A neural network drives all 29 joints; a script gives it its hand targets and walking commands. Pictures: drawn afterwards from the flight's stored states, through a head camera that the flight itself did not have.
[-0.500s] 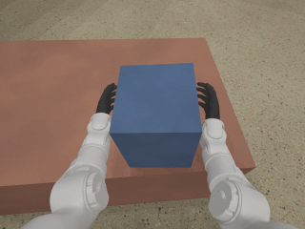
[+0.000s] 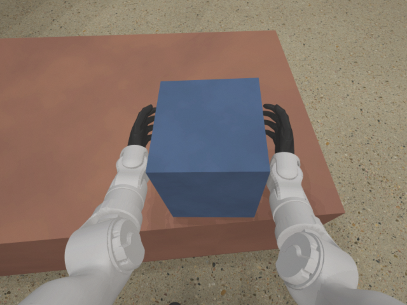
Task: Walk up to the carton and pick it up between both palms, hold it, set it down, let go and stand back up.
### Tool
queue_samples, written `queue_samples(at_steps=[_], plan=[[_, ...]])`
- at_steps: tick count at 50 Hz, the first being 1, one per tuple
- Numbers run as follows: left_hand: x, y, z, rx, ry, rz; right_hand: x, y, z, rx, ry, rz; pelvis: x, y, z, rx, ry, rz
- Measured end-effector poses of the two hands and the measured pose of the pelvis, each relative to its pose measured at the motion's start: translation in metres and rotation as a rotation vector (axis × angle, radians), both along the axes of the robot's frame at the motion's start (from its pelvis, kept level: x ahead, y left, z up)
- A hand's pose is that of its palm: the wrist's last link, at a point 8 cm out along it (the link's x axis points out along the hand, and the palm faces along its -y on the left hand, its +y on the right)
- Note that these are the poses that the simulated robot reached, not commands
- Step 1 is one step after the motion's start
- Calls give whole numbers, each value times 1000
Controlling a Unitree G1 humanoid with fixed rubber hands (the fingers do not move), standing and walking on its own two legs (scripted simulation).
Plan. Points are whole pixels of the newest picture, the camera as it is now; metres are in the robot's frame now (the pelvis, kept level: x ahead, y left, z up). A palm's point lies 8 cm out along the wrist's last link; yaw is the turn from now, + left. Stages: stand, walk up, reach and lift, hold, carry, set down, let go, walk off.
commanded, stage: set down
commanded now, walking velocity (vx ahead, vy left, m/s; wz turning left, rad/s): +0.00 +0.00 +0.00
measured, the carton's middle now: (211, 154) +0.42 +0.01 -0.03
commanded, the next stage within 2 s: none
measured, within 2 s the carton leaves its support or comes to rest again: rests again in 0.68 s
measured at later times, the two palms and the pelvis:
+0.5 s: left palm (140, 146) +0.42 +0.16 +0.00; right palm (281, 151) +0.41 -0.13 +0.02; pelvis -0.01 +0.00 +0.00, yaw +1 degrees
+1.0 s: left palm (141, 146) +0.42 +0.16 +0.00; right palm (282, 151) +0.41 -0.13 +0.02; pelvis -0.01 +0.00 +0.00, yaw +1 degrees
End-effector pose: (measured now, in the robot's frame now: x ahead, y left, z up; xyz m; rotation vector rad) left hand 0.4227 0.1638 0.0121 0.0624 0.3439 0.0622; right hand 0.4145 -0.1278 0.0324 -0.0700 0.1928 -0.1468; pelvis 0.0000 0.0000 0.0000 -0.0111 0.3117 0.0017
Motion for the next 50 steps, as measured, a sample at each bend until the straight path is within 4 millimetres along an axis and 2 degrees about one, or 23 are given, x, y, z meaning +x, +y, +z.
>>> queue_samples(at_steps=[4,11,50], plan=[[-2,-1,-8,-1,5,4,-1,-1,-8,-4,6,3,-1,-1,-1,0,21,0],[-2,-3,-9,-3,-14,5,-3,-3,-13,-2,-4,0,-3,-2,-2,1,42,9],[-3,-2,-10,-1,-30,-2,-6,-3,-12,-13,2,0,-9,-1,-2,-1,38,20]])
